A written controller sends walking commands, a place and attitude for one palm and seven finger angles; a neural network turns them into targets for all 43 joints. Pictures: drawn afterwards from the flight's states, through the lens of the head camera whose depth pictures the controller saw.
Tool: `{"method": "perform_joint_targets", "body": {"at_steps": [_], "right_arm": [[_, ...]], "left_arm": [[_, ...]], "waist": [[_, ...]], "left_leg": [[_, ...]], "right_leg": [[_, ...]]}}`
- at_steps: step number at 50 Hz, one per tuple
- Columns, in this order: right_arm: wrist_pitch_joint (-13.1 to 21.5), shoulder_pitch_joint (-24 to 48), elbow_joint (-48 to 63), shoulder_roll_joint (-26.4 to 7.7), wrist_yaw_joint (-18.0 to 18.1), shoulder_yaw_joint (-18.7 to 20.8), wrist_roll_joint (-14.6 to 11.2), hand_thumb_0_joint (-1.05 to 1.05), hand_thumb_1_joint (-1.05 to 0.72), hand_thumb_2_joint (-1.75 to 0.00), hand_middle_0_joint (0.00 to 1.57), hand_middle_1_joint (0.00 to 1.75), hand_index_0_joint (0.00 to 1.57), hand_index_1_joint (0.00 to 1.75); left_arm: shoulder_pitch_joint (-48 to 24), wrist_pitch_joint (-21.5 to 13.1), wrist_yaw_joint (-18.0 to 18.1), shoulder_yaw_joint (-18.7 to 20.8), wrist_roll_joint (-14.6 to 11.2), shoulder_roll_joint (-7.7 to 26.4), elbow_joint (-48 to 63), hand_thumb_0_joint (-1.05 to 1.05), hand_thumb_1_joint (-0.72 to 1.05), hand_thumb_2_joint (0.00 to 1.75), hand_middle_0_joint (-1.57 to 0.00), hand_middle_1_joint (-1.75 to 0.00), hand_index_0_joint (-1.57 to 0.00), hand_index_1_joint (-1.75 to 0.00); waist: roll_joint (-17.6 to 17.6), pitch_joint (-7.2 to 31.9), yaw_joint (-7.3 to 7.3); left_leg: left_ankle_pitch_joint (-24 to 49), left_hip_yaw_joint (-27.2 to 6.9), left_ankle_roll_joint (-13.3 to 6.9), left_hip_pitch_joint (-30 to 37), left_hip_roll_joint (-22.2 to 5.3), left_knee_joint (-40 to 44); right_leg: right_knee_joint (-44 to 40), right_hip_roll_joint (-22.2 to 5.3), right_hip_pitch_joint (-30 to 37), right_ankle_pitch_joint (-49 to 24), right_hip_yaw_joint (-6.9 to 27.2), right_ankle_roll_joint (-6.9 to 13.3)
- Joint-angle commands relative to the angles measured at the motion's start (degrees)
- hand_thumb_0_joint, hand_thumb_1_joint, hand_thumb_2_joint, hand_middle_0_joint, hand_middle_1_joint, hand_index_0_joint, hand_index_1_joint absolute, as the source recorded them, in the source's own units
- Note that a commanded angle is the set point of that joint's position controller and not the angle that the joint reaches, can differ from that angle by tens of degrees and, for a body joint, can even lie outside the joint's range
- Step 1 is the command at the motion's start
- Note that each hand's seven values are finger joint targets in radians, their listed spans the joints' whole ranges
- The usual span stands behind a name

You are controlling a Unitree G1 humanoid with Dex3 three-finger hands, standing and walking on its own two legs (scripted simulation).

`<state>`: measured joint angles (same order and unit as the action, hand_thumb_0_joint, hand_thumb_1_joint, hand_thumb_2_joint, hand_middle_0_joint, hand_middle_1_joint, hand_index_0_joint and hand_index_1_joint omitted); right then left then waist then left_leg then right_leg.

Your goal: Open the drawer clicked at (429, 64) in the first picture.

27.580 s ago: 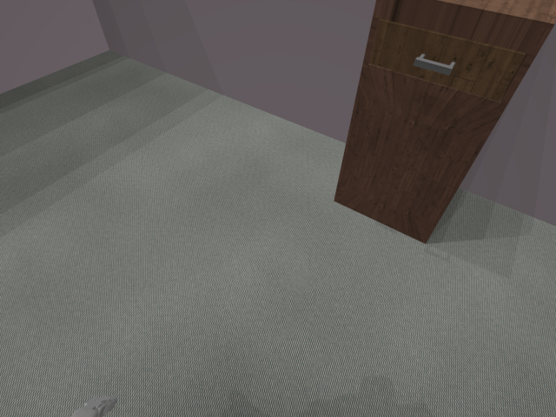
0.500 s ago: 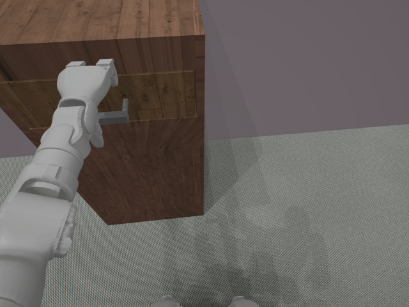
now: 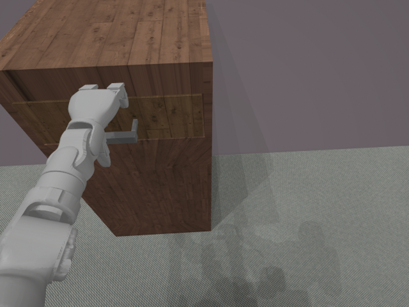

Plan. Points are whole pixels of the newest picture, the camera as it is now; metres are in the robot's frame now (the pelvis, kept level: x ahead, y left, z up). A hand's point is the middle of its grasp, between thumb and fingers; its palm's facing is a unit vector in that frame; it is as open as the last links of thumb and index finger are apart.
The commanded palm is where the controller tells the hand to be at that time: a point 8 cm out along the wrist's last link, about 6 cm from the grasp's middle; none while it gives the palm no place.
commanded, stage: re-aim the fingers above the handle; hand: left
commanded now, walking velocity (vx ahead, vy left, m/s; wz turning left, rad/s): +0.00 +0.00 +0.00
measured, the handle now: (114, 131) +0.50 +0.22 +0.04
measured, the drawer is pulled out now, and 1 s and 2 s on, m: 0.00 0.00 0.00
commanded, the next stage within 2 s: lower the fingers behind the handle in 1.88 s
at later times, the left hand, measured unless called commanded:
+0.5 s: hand (105, 125) +0.46 +0.21 +0.10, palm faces +0.00 -0.01 -1.00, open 13.6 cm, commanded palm +0.45 +0.22 +0.15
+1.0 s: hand (107, 125) +0.46 +0.21 +0.10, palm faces +0.02 -0.01 -1.00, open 13.6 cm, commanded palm +0.46 +0.19 +0.14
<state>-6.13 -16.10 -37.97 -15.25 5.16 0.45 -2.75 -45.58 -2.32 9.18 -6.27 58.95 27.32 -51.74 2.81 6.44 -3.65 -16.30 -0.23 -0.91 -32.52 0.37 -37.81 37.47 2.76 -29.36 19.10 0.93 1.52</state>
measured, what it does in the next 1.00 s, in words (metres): stands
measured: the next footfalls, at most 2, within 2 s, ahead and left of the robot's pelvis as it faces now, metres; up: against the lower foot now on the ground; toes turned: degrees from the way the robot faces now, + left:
none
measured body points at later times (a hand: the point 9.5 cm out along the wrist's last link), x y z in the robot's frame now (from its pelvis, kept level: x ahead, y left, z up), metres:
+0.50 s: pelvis +0.01 -0.01 +0.00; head +0.05 -0.03 +0.45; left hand +0.46 +0.21 +0.15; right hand +0.07 -0.28 -0.13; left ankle +0.02 +0.11 -0.72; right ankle -0.01 -0.10 -0.72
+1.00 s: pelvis +0.00 +0.00 +0.00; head +0.04 -0.01 +0.45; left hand +0.46 +0.20 +0.15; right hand +0.07 -0.26 -0.13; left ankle +0.02 +0.11 -0.72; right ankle -0.01 -0.10 -0.72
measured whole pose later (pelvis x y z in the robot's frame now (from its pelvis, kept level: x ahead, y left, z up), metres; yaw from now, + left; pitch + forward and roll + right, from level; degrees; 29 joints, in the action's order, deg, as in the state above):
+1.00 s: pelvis +0.00 +0.00 +0.00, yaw +1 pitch +11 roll -1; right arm -5.7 -18.0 -40.5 -14.6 2.7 2.0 -2.0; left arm -49.1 3.5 10.8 -11.2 57.7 23.6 -53.7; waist 2.5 6.6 -2.8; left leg -16.1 -1.3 -1.2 -33.3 1.3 -38.2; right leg 37.9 1.9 -29.6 19.5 -0.3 1.3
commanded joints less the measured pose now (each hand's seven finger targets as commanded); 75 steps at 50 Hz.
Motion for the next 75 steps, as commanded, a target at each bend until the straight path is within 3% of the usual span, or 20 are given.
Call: {"method": "perform_joint_targets", "body": {"at_steps": [1,14,23,26,27,30,33,36,40,43,45,49,51,54,57,60,62,69,73,75], "right_arm": [[1.3,-2.4,4.6,-8.0,0.3,3.0,0.0,0.00,-0.90,-0.90,0.20,0.30,0.20,0.30],[0.5,-2.1,4.3,-8.1,0.1,3.1,0.1,0.00,-0.90,-0.90,0.20,0.30,0.20,0.30],[0.6,-2.7,4.0,-8.0,-0.5,3.6,0.3,0.00,-0.90,-0.90,0.20,0.30,0.20,0.30],[1.0,-3.1,3.9,-8.0,-0.8,3.9,0.3,0.00,-0.90,-0.90,0.20,0.30,0.20,0.30],[0.9,-3.1,3.7,-8.0,-0.8,3.9,0.2,0.00,-0.90,-0.90,0.20,0.30,0.20,0.30],[1.1,-3.2,3.7,-7.9,-0.9,3.9,0.3,0.00,-0.90,-0.90,0.20,0.30,0.20,0.30],[0.9,-3.3,3.6,-8.1,-0.9,3.9,0.3,0.00,-0.90,-0.90,0.20,0.30,0.20,0.30],[1.2,-3.5,3.5,-8.0,-1.1,4.0,0.3,0.00,-0.90,-0.90,0.20,0.30,0.20,0.30],[1.4,-3.8,3.0,-8.0,-1.1,3.8,0.3,0.00,-0.90,-0.90,0.20,0.30,0.20,0.30],[2.0,-3.9,3.2,-7.3,-1.8,4.3,0.4,0.00,-0.90,-0.90,0.20,0.30,0.20,0.30],[2.3,-4.1,2.8,-7.2,-2.2,4.4,0.6,0.00,-0.90,-0.90,0.20,0.30,0.20,0.30],[2.1,-4.5,2.0,-7.6,-2.0,4.3,0.9,0.00,-0.90,-0.90,0.20,0.30,0.20,0.30],[2.4,-4.2,2.2,-7.2,-2.2,4.4,1.0,0.00,-0.90,-0.90,0.20,0.30,0.20,0.30],[2.5,-4.2,2.0,-7.2,-2.3,4.4,1.2,0.00,-0.90,-0.90,0.20,0.30,0.20,0.30],[2.7,-4.3,2.3,-6.8,-2.5,4.6,1.3,0.00,-0.90,-0.90,0.20,0.30,0.20,0.30],[2.7,-4.1,2.1,-7.2,-2.3,4.2,1.4,0.00,-0.90,-0.90,0.20,0.30,0.20,0.30],[2.9,-4.0,2.5,-7.3,-2.1,4.2,1.4,0.00,-0.90,-0.90,0.20,0.30,0.20,0.30],[3.1,-4.4,2.4,-6.9,-2.3,4.0,1.4,0.00,-0.90,-0.90,0.20,0.30,0.20,0.30],[3.0,-4.6,2.3,-7.0,-2.4,4.2,1.4,0.00,-0.90,-0.90,0.20,0.30,0.20,0.30],[3.0,-4.5,2.3,-6.8,-2.6,4.1,1.3,0.00,-0.90,-0.90,0.20,0.30,0.20,0.30]], "left_arm": [[-26.6,3.3,1.7,7.7,-0.8,19.8,6.9,0.00,-0.50,0.30,-0.30,-1.20,-0.30,-1.20],[-25.0,2.9,1.3,8.3,-0.6,20.8,7.6,0.00,-0.50,0.30,-0.30,-1.20,-0.30,-1.20],[-25.0,1.9,1.8,7.2,-0.3,18.6,8.4,0.00,-0.50,0.30,-0.30,-1.20,-0.30,-1.20],[-26.2,1.7,1.8,5.3,-0.7,15.6,8.9,0.00,-0.50,0.30,-0.30,-1.20,-0.30,-1.20],[-25.4,1.9,2.1,6.6,-0.3,17.4,8.2,0.00,-0.50,0.30,-0.30,-1.20,-0.30,-1.20],[-26.4,2.4,2.2,4.5,-0.4,14.8,8.4,0.00,-0.50,0.30,-0.30,-1.20,-0.30,-1.20],[-25.1,2.4,2.4,7.0,-0.3,17.8,7.4,0.00,-0.50,0.30,-0.30,-1.20,-0.30,-1.20],[-27.3,2.5,2.2,4.0,-0.5,13.9,7.7,0.00,-0.50,0.30,-0.30,-1.20,-0.30,-1.20],[-28.9,3.6,2.6,3.4,0.0,13.9,5.9,0.00,-0.50,0.30,-0.30,-1.20,-0.30,-1.20],[-29.0,4.0,2.6,-2.9,-1.1,4.2,7.4,0.00,-0.50,0.30,-0.30,-1.20,-0.30,-1.20],[-31.7,4.6,2.8,-4.9,-1.2,1.6,8.4,0.00,-0.50,0.30,-0.30,-1.20,-0.30,-1.20],[-32.1,6.1,2.6,-3.1,-0.2,4.1,6.0,0.00,-0.50,0.30,-0.30,-1.20,-0.30,-1.20],[-34.5,6.2,2.0,-6.9,-0.8,-0.8,7.4,0.00,-0.50,0.30,-0.30,-1.20,-0.30,-1.20],[-33.7,6.4,2.1,-6.4,-0.5,-0.7,7.2,0.00,-0.50,0.30,-0.30,-1.20,-0.30,-1.20],[-33.9,6.0,1.5,-8.9,-1.2,-4.4,8.1,0.00,-0.50,0.30,-0.30,-1.20,-0.30,-1.20],[-34.4,6.3,1.2,-7.8,-1.6,-3.1,6.4,0.00,-0.50,0.30,-0.30,-1.20,-0.30,-1.20],[-35.1,5.2,1.4,-5.8,-1.9,-0.5,8.0,0.00,-0.50,0.30,-0.30,-1.20,-0.30,-1.20],[-33.9,5.4,2.0,-6.8,-1.6,-2.3,6.3,0.00,-0.50,0.30,-0.30,-1.20,-0.30,-1.20],[-33.6,5.6,2.5,-5.5,-1.5,-0.8,6.5,0.00,-0.50,0.30,-0.30,-1.20,-0.30,-1.20],[-34.9,6.1,2.5,-7.4,-1.5,-3.0,6.6,0.00,-0.50,0.30,-0.30,-1.20,-0.30,-1.20]], "waist": [[-4.3,14.8,-0.83],[-4.2,15.8,-0.27],[-3.0,16.2,-0.57],[-3.3,15.9,-1.35],[-3.1,16.2,-0.88],[-3.1,15.2,-1.48],[-4.0,16.2,-0.78],[-3.1,14.9,-1.72],[-3.5,13.9,-2.39],[-2.4,13.8,-3.24],[-1.5,14.4,-3.85],[-3.0,15.0,-3.82],[-1.9,14.3,-4.78],[-0.9,15.1,-4.23],[-1.0,15.6,-4.42],[-3.9,12.8,-4.87],[-3.4,15.4,-4.35],[-3.1,14.1,-4.13],[-2.3,15.0,-3.97],[-1.7,14.3,-4.47]], "left_leg": [[8.0,2.2,-2.0,8.8,1.1,3.3],[8.7,2.4,-2.0,8.3,1.6,3.2],[8.9,2.3,-2.1,9.7,1.5,3.0],[8.9,2.1,-2.1,10.4,1.4,2.9],[8.2,2.2,-2.1,10.2,1.4,3.0],[7.9,2.1,-2.1,10.4,1.4,3.1],[8.1,2.1,-2.2,9.7,1.5,3.1],[8.1,1.8,-2.1,10.7,1.3,3.3],[5.4,1.6,-2.1,10.5,1.2,3.5],[5.8,1.3,-2.0,13.3,1.0,3.5],[6.2,0.8,-1.9,14.8,0.9,3.3],[5.8,0.3,-1.9,13.8,1.0,3.2],[5.5,0.3,-1.8,14.8,1.0,3.2],[6.3,-0.1,-1.7,15.7,0.9,3.1],[7.5,-0.6,-1.5,16.9,0.8,2.7],[4.2,-0.8,-1.7,14.4,0.8,3.3],[4.7,-0.8,-1.7,15.0,0.8,3.2],[4.5,-0.8,-1.6,14.1,0.9,3.1],[5.2,-0.7,-1.5,14.6,0.7,2.7],[5.1,-0.9,-1.3,14.8,0.6,2.9]], "right_leg": [[-7.2,-0.8,7.0,-10.6,0.4,-0.6],[-7.0,-1.2,9.0,-13.2,1.0,-0.8],[-6.6,-0.8,7.3,-12.8,0.7,-0.5],[-7.0,-0.7,6.4,-12.1,0.4,-0.4],[-6.9,-0.7,6.4,-11.4,0.6,-0.5],[-7.0,-0.6,5.4,-11.1,0.2,-0.4],[-6.8,-0.6,6.8,-11.5,0.5,-0.3],[-7.0,-0.3,4.5,-10.0,-0.2,-0.1],[-7.2,-0.3,2.5,-6.9,-0.2,-0.3],[-7.2,0.1,-0.1,-6.2,-1.0,0.0],[-6.8,0.3,-1.6,-6.0,-1.4,0.2],[-6.4,0.2,-1.2,-5.9,-1.4,0.2],[-6.6,0.2,-2.5,-5.4,-1.6,0.3],[-5.7,0.3,-3.2,-5.8,-1.9,0.6],[-5.2,0.5,-3.8,-6.3,-2.3,0.7],[-5.6,0.3,-4.2,-4.5,-2.4,0.4],[-5.1,0.2,-2.9,-4.8,-2.0,0.5],[-4.8,0.4,-4.1,-4.4,-2.4,0.6],[-4.7,0.4,-3.9,-4.9,-2.3,0.7],[-4.5,0.5,-4.9,-4.7,-2.6,0.7]]}}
